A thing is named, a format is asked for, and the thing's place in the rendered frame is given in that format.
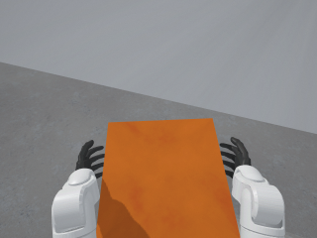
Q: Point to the robot left forearm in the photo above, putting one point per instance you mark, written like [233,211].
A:
[73,210]

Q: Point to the left robot hand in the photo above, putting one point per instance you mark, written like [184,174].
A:
[84,160]

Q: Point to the robot right forearm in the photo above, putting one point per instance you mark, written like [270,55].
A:
[262,209]

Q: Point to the carton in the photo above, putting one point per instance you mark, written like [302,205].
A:
[164,179]

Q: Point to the right robot hand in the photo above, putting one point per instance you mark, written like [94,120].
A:
[241,157]

